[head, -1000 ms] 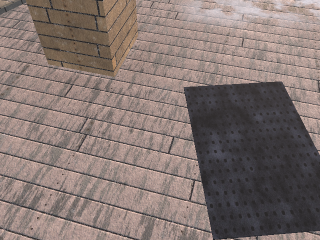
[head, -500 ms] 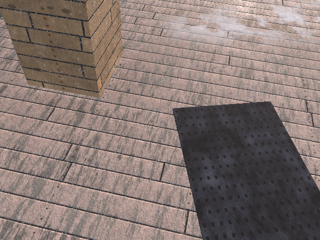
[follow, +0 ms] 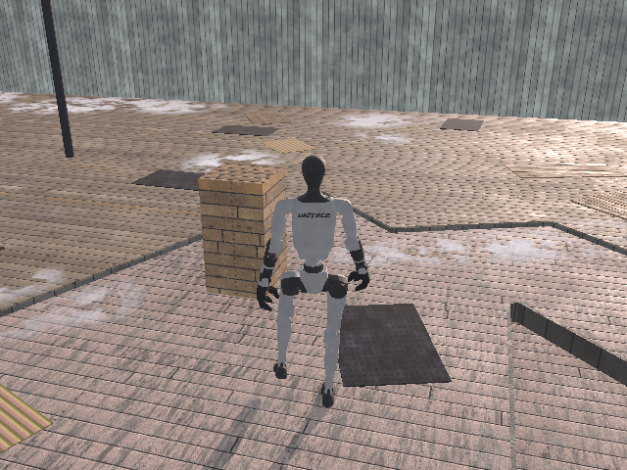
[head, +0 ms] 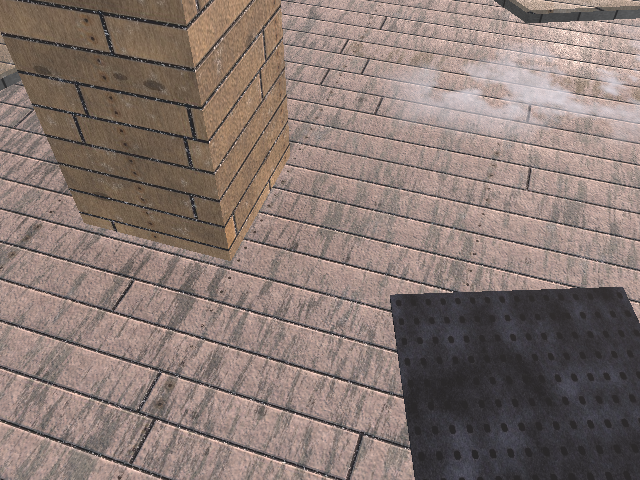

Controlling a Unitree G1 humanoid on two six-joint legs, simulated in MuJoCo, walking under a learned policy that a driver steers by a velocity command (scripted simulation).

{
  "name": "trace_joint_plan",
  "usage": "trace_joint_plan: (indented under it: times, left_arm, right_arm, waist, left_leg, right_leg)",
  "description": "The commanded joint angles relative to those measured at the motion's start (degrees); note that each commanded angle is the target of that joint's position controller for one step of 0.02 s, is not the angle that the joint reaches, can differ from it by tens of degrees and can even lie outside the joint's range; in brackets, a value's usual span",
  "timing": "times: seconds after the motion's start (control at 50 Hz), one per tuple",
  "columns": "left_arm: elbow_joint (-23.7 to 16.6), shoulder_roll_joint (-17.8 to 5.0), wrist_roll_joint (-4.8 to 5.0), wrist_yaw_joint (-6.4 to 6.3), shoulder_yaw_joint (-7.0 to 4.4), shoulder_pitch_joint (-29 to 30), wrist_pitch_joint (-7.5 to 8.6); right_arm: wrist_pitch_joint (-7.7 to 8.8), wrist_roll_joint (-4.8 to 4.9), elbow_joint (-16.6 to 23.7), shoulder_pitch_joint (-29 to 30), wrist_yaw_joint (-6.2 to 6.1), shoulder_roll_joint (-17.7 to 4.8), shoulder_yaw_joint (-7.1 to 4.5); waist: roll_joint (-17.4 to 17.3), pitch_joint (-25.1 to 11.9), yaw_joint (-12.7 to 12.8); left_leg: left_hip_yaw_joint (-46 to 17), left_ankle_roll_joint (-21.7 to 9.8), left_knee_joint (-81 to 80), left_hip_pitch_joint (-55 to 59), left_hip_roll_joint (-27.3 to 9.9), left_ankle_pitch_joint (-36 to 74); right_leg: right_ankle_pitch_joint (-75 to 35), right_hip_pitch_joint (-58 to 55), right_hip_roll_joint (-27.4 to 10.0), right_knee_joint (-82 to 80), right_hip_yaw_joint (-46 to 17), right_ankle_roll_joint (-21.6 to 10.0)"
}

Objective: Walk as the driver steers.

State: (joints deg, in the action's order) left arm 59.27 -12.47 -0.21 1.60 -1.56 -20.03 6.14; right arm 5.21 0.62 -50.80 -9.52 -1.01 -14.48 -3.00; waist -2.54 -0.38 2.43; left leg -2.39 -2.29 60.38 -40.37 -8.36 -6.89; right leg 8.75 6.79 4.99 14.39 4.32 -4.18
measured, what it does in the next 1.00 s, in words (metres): walks ahead: left foot, then right foot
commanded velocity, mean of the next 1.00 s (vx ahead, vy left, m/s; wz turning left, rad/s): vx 0.50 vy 0.00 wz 0.00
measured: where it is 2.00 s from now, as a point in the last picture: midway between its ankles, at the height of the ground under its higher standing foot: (366, 281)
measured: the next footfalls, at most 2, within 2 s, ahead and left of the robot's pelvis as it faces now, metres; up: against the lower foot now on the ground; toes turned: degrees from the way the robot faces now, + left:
left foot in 0.28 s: +0.35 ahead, +0.15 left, +0.00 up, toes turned +3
right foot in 0.84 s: +0.66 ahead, -0.09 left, +0.00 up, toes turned -3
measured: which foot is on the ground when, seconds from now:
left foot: up 0.00-0.26, down 0.28-0.84, up 0.86-1.00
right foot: down 0.00-0.30, up 0.32-0.82, down 0.84-1.00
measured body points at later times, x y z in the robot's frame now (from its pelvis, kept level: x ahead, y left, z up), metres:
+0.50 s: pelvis +0.29 +0.08 +0.00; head +0.31 +0.09 +0.45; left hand +0.39 +0.34 -0.13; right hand +0.33 -0.19 -0.13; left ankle +0.31 +0.15 -0.75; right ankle +0.32 -0.09 -0.66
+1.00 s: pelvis +0.57 +0.00 -0.01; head +0.60 -0.01 +0.44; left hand +0.68 +0.26 -0.13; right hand +0.62 -0.27 -0.15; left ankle +0.49 +0.14 -0.65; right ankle +0.62 -0.08 -0.75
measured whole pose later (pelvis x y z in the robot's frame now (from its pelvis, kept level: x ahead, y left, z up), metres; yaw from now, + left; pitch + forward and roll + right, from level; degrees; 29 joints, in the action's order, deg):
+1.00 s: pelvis +0.57 +0.00 -0.01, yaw -1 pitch +2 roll -1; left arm 52.7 -14.5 -0.4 1.9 -2.8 -10.2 6.1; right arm 5.5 0.5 -54.9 -16.0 -0.2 -15.3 -2.2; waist -1.5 1.0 0.2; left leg -1.1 -1.6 69.6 -26.6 -3.9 -19.7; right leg 8.2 18.9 2.8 25.1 3.8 -4.1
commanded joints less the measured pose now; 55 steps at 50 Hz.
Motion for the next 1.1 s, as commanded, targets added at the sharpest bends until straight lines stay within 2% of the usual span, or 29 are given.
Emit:
trace_joint_plan:
  times: [0.02, 0.12, 0.18, 0.22, 0.24, 0.26, 0.28, 0.3, 0.32, 0.34, 0.36, 0.38, 0.42, 0.46, 0.5, 0.62, 0.74, 0.8, 0.82, 0.84, 0.86, 0.88, 0.9, 0.92, 0.94, 0.96, 0.98, 1.0, 1.1]
  left_arm:
    - [-3.4, -7.9, 0.24, -1.17, -1.16, 1.4, 0.51]
    - [-1.7, -9.5, 1.24, -1.61, -1.53, -4.6, -0.21]
    - [-0.7, -9.7, 1.30, -1.92, -1.87, -6.4, -1.19]
    - [-0.9, -10.5, 1.26, -2.07, -2.27, -5.3, -1.77]
    - [-1.3, -11.0, 1.14, -2.08, -2.41, -4.0, -2.04]
    - [-1.7, -10.1, 0.78, -2.03, -2.05, -2.9, -2.37]
    - [-3.3, -8.3, -0.03, -1.97, -1.10, -2.5, -2.28]
    - [-3.4, -0.3, 0.24, -1.18, 1.22, -10.0, -0.96]
    - [-2.5, -4.5, 1.50, -0.89, 0.29, -8.2, 0.71]
    - [-4.7, -9.1, 2.87, -0.77, -0.94, -2.2, 1.60]
    - [-5.8, -9.5, 2.87, -1.18, -1.11, 1.6, 1.78]
    - [-6.1, -8.7, 1.89, -1.62, -1.46, 3.3, 1.42]
    - [-5.6, -6.1, 1.26, -1.84, -1.59, 0.6, -0.28]
    - [-5.4, -4.9, 1.29, -2.10, -1.76, 0.2, -1.51]
    - [-7.3, -5.1, 0.67, -2.17, -1.81, 4.5, -1.78]
    - [-11.2, -4.1, 0.78, -1.56, -1.54, 18.3, -1.09]
    - [-14.5, -4.5, 1.38, 0.32, -0.99, 27.0, -0.07]
    - [-14.4, -6.6, 1.33, 1.28, -1.66, 23.3, 0.59]
    - [-12.8, -8.6, 0.97, 1.25, -2.69, 17.9, 0.69]
    - [-9.5, -11.3, 0.91, 0.90, -4.17, 7.5, 0.64]
    - [-7.2, -16.2, 0.33, 0.27, -5.44, -3.8, 0.44]
    - [-6.2, -18.1, 0.13, 0.59, -5.50, -5.6, 0.40]
    - [-6.9, -13.2, 0.73, 0.33, -4.18, -3.7, 0.61]
    - [-8.3, -11.4, 0.91, -0.10, -3.56, 2.0, 0.68]
    - [-9.3, -9.9, 0.52, -0.13, -2.91, 6.7, 0.65]
    - [-9.7, -8.0, -0.21, 0.01, -2.37, 8.8, 0.50]
    - [-9.3, -7.4, -0.81, 0.11, -2.10, 9.5, 0.54]
    - [-8.9, -7.1, -0.66, 0.28, -2.01, 9.7, 0.53]
    - [-7.0, -10.1, -0.11, -1.12, -2.80, 6.0, -0.05]
  right_arm:
    - [0.31, -0.36, 3.0, 1.0, 0.30, -1.6, -0.22]
    - [0.76, 0.46, 6.0, 11.4, 1.64, -1.2, 0.49]
    - [1.29, 0.68, 8.1, 14.6, 2.86, -1.9, 0.54]
    - [1.67, 0.68, 8.1, 12.4, 3.38, -3.4, 0.04]
    - [1.82, 0.62, 7.2, 8.2, 3.35, -4.9, -0.71]
    - [1.86, 0.61, 4.3, -1.2, 3.08, -7.3, -2.16]
    - [1.78, 0.03, 1.6, -12.9, 2.51, -11.8, -3.57]
    - [1.39, -0.70, 0.0, -18.7, 2.65, -16.5, -4.67]
    - [1.38, -0.53, 0.2, -18.0, 2.65, -10.9, -3.06]
    - [1.48, -0.17, 1.1, -12.4, 2.50, -8.2, -2.11]
    - [1.46, -0.22, 2.3, -6.7, 2.48, -6.5, -1.41]
    - [1.53, -0.67, 2.7, -3.7, 2.80, -5.0, -0.93]
    - [1.90, -1.10, 1.9, -2.5, 3.29, -3.4, -0.53]
    - [2.01, -1.06, 0.5, -4.3, 3.00, -3.9, -0.63]
    - [1.96, -0.88, -0.4, -6.3, 2.27, -6.4, -1.28]
    - [1.16, -0.29, -2.6, -11.6, 0.96, -7.4, -1.31]
    - [-0.34, 0.33, -5.8, -16.3, 0.18, -8.0, -1.71]
    - [-1.34, 0.15, -6.0, -14.9, -0.21, -8.9, -1.92]
    - [-1.74, -0.26, -5.5, -13.4, -0.03, -9.7, -1.97]
    - [-2.04, -0.59, -4.8, -12.5, -0.01, -8.5, -1.42]
    - [-1.92, -1.72, -3.1, -13.2, -0.05, -6.4, -0.27]
    - [-0.45, -1.10, -3.4, -20.5, 0.90, 1.8, 2.06]
    - [1.09, 0.30, -3.8, -16.0, 1.14, -4.6, 0.71]
    - [2.13, 0.92, -1.8, -10.2, 1.27, -7.8, -0.11]
    - [2.24, 0.59, -1.5, -7.8, 0.82, -8.2, -0.22]
    - [1.97, -0.13, -1.3, -7.3, 0.60, -7.3, -0.49]
    - [1.23, -0.29, -1.2, -8.6, 0.67, -6.1, -0.46]
    - [0.42, -0.20, -1.2, -9.5, 0.66, -5.1, -0.40]
    - [-1.26, -1.36, 1.6, -3.0, 0.41, -4.5, -0.50]
  waist:
    - [4.2, 3.9, -1.9]
    - [4.7, 5.4, 1.8]
    - [5.2, 6.2, 1.9]
    - [6.3, 4.4, -0.2]
    - [7.3, 1.6, -2.8]
    - [7.0, -3.8, -7.4]
    - [2.9, -12.4, -11.5]
    - [-12.4, -21.4, -8.5]
    - [-10.2, -22.8, -9.5]
    - [-7.5, -13.3, -8.4]
    - [-2.3, -8.4, -6.4]
    - [0.9, -4.5, -4.6]
    - [-1.1, -2.9, -1.5]
    - [-0.5, -1.3, -0.5]
    - [-0.6, 1.0, -1.1]
    - [-0.3, 3.3, -5.0]
    - [-0.2, 5.7, -6.9]
    - [-2.5, 2.8, -3.6]
    - [-3.0, -0.6, -0.6]
    - [-2.2, -6.6, 4.0]
    - [6.0, -15.2, 6.9]
    - [21.1, -22.0, 2.3]
    - [13.8, -18.1, 4.4]
    - [11.2, -10.6, 3.4]
    - [5.6, -7.4, 1.2]
    - [4.1, -4.7, -0.5]
    - [5.6, -4.4, -2.5]
    - [6.1, -3.5, -3.5]
    - [5.1, 0.4, -3.5]
  left_leg:
    - [0.2, 0.8, -11.1, -0.8, -0.7, 9.5]
    - [2.5, 0.9, -25.3, 1.0, 2.5, 13.1]
    - [2.1, -0.6, -29.1, -0.3, 3.2, 8.5]
    - [3.1, -2.2, -30.9, 4.9, 4.8, 4.0]
    - [4.7, -3.3, -31.4, 11.8, 6.8, 2.7]
    - [6.0, -4.9, -32.1, 24.0, 8.7, 3.2]
    - [-3.1, -8.6, -30.5, 42.6, 0.5, 4.5]
    - [-31.0, -18.2, -36.1, 64.7, -13.6, -6.7]
    - [-40.3, -17.6, -42.4, 64.9, -14.5, -9.8]
    - [-30.9, -14.1, -43.0, 57.0, -12.5, -7.1]
    - [-22.8, -12.5, -44.4, 47.6, -10.5, -0.6]
    - [-17.7, -11.9, -46.7, 39.5, -8.5, 3.9]
    - [-11.6, -11.3, -49.8, 32.4, -5.4, 7.4]
    - [-7.3, -11.3, -51.8, 30.1, -3.7, 9.6]
    - [-6.1, -12.4, -53.2, 30.2, -4.8, 12.4]
    - [-1.7, -9.5, -54.9, 33.5, -2.9, 7.9]
    - [-2.0, -8.4, -51.0, 45.0, -7.0, 9.2]
    - [-1.5, -6.6, -45.2, 46.6, -7.3, 20.8]
    - [-0.1, -5.4, -39.0, 45.1, -5.6, 30.5]
    - [2.3, -3.7, -27.3, 39.9, -2.5, 33.3]
    - [5.5, -1.3, -7.2, 25.7, 2.1, 14.9]
    - [1.8, 1.5, 11.2, 3.7, 12.3, -24.5]
    - [-4.7, 0.5, 18.5, -2.6, 9.0, -24.7]
    - [-2.7, -0.3, 18.5, -5.8, 6.0, -18.9]
    - [-1.5, -0.2, 15.8, -2.4, 2.8, -13.3]
    - [-1.3, 0.3, 13.0, 0.7, 1.3, -11.0]
    - [-1.9, 0.5, 11.1, 4.7, -0.2, -10.0]
    - [-1.9, 0.9, 8.9, 6.6, -0.6, -10.0]
    - [0.0, 3.2, -5.6, 1.9, -0.9, 0.7]
  right_leg:
    - [-11.7, 3.9, -15.4, -8.8, -9.7, -8.9]
    - [-9.3, -3.3, -16.4, -7.6, -8.5, -7.5]
    - [-11.5, -10.1, -19.3, -4.2, -9.3, -6.8]
    - [-19.3, -12.1, -20.0, -0.2, -9.1, -5.7]
    - [-29.0, -11.8, -19.2, 4.6, -8.1, -5.0]
    - [-36.3, -9.3, -16.3, 15.1, -5.8, -3.6]
    - [-26.3, 2.2, -12.9, 32.3, -3.2, -1.5]
    - [7.2, 26.7, -2.0, 55.0, -2.6, 2.6]
    - [22.2, 33.6, -2.6, 63.0, -11.9, 1.4]
    - [18.6, 37.6, -5.9, 64.8, -11.4, 0.3]
    - [13.1, 35.6, -9.2, 62.3, -9.6, 0.1]
    - [9.6, 33.2, -11.0, 58.8, -8.7, 0.4]
    - [6.7, 26.9, -13.2, 53.8, -9.0, 0.8]
    - [4.4, 27.3, -13.3, 51.0, -7.9, 1.3]
    - [0.3, 31.4, -14.1, 44.9, -7.8, 2.8]
    - [-14.7, 32.3, -11.7, 24.8, -5.3, 2.9]
    - [-10.4, 35.2, -10.0, 15.4, -5.0, 1.3]
    - [-4.9, 26.5, -7.6, 13.8, -3.0, -0.7]
    - [-4.3, 17.9, -5.5, 13.8, -1.3, -1.7]
    - [-5.1, 3.8, -5.0, 14.7, -1.5, -3.3]
    - [-6.5, -14.8, -16.6, 15.9, -15.8, -7.1]
    - [4.6, -31.4, -27.8, 7.0, -43.6, -16.4]
    - [7.6, -28.3, -26.2, 3.7, -43.9, -14.2]
    - [1.7, -20.2, -24.4, 3.0, -34.3, -11.7]
    - [-5.8, -11.5, -22.6, 1.6, -27.6, -10.6]
    - [-9.8, -4.6, -21.0, -0.2, -23.6, -10.7]
    - [-11.6, -0.1, -20.1, -1.8, -21.2, -10.8]
    - [-11.5, 2.3, -19.1, -3.4, -19.0, -10.9]
    - [-16.0, 3.8, -16.8, -6.7, -12.0, -10.3]
Velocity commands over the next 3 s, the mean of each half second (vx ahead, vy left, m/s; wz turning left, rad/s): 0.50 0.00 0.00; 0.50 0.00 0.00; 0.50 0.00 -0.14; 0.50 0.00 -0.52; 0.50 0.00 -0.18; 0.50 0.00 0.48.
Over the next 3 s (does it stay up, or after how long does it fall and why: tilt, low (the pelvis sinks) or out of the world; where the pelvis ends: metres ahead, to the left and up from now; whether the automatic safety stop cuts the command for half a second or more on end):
stays up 1.58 -0.35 -0.01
